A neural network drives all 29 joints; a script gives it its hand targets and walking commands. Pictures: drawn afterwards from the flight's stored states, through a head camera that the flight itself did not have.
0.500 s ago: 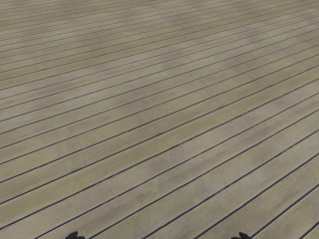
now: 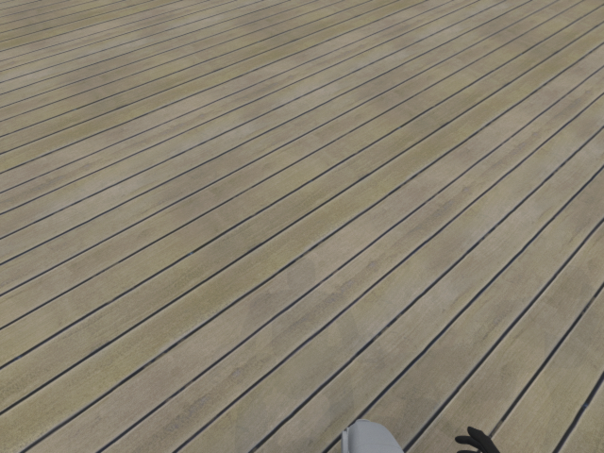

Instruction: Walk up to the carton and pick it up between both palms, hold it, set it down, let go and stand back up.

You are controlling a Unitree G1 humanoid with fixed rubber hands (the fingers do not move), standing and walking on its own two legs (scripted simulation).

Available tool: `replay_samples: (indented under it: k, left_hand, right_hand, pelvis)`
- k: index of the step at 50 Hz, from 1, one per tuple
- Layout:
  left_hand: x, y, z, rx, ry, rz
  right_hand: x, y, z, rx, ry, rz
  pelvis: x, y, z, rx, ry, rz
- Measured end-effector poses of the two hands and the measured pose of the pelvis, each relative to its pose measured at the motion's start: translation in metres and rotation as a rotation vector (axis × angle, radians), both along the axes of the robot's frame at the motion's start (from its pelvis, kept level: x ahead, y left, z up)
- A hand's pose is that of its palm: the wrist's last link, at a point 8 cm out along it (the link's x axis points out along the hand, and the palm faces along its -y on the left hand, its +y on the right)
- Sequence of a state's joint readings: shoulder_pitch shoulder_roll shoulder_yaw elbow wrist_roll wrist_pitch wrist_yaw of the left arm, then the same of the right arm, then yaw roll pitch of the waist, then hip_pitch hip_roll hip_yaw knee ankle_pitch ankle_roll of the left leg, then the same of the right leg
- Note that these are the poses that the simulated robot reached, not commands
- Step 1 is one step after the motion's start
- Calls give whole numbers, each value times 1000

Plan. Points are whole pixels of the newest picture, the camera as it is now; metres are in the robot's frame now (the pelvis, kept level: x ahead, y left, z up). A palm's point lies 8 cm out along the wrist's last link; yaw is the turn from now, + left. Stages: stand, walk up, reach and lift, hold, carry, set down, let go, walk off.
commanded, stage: walk up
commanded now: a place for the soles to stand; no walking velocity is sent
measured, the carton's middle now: out of the picture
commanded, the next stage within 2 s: none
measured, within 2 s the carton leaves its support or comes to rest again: neither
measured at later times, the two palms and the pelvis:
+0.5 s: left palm (215, 397) +0.21 +0.14 -0.12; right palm out of the picture -0.01 -0.35 -0.10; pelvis +0.04 -0.08 +0.00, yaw -26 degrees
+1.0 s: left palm (348, 326) +0.32 -0.07 -0.11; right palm out of the picture -0.06 -0.46 -0.13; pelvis +0.08 -0.22 -0.01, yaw -51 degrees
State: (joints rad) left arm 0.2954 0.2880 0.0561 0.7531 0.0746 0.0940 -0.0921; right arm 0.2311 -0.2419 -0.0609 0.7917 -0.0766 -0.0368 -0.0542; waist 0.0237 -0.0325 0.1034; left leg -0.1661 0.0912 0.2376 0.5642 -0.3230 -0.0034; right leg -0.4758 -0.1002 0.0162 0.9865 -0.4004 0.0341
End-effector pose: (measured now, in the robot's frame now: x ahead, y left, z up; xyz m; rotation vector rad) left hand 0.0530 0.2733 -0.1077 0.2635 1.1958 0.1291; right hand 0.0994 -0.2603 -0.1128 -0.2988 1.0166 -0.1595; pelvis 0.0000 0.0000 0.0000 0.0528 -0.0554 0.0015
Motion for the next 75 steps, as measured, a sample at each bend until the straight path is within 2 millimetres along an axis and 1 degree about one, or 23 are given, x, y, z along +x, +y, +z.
replay_samples:
  k: [3,6,8,10,14,18,21,25,29,34,39,41,43,48,52,54,56,60,63,67,70,72,75]
  left_hand:
    - [26,-13,3,6,-20,-47]
    - [53,-33,3,22,-72,-82]
    - [64,-46,2,30,-100,-98]
    - [70,-58,2,24,-97,-109]
    - [78,-75,0,21,-42,-177]
    - [98,-89,-13,-17,-13,-251]
    - [121,-106,-21,-32,3,-324]
    - [156,-138,-13,-51,-1,-468]
    - [188,-170,-4,-65,-13,-564]
    - [226,-224,6,-48,-34,-679]
    - [259,-290,11,-10,-144,-747]
    - [264,-307,10,3,-169,-747]
    - [263,-317,10,27,-146,-752]
    - [264,-335,4,67,-50,-797]
    - [278,-360,-13,40,7,-858]
    - [289,-382,-24,26,25,-908]
    - [300,-411,-26,18,33,-980]
    - [323,-481,-16,-35,-6,-1121]
    - [337,-537,-4,-65,-43,-1211]
    - [347,-616,10,-76,-108,-1333]
    - [350,-671,14,-69,-188,-1399]
    - [349,-699,14,-68,-245,-1415]
    - [346,-719,17,-32,-257,-1414]
  right_hand:
    - [-16,-30,-10,-11,25,-66]
    - [-30,-62,-27,-12,57,-122]
    - [-36,-76,-35,3,85,-160]
    - [-38,-84,-34,20,92,-193]
    - [-35,-88,-17,38,32,-236]
    - [-43,-87,-2,18,-21,-280]
    - [-66,-87,6,-19,-11,-342]
    - [-108,-94,15,-46,24,-478]
    - [-146,-102,14,-39,51,-600]
    - [-190,-113,-2,-4,91,-727]
    - [-225,-134,-36,67,157,-826]
    - [-226,-144,-45,111,168,-848]
    - [-216,-155,-45,135,138,-859]
    - [-175,-187,-23,112,2,-861]
    - [-151,-208,-6,45,-84,-886]
    - [-150,-214,-1,-2,-105,-922]
    - [-157,-216,4,-34,-88,-975]
    - [-182,-215,11,-38,-49,-1104]
    - [-205,-210,9,-16,-15,-1195]
    - [-238,-202,-7,43,50,-1309]
    - [-260,-201,-28,102,100,-1377]
    - [-268,-205,-41,152,123,-1397]
    - [-264,-228,-45,191,96,-1404]
  pelvis:
    - [5,-14,-5,7,-6,-55]
    - [13,-33,-15,-21,-11,-98]
    - [16,-43,-19,-40,-10,-122]
    - [18,-49,-17,-44,-7,-157]
    - [22,-57,-9,-55,4,-226]
    - [27,-63,-9,-63,11,-297]
    - [33,-70,-7,-41,7,-365]
    - [40,-81,2,-28,2,-456]
    - [45,-95,6,-13,-8,-544]
    - [49,-123,2,3,-17,-650]
    - [53,-166,-15,-29,-7,-718]
    - [55,-178,-19,-39,-1,-748]
    - [60,-188,-17,-48,5,-780]
    - [75,-214,-9,-64,20,-856]
    - [93,-234,-12,-62,22,-932]
    - [101,-246,-16,-40,8,-977]
    - [108,-258,-14,-24,2,-1027]
    - [114,-283,-6,-15,-9,-1115]
    - [116,-302,-2,-2,-14,-1176]
    - [114,-331,-4,6,-13,-1257]
    - [108,-360,-15,-6,3,-1301]
    - [104,-377,-23,-27,15,-1324]
    - [104,-398,-21,-33,21,-1361]
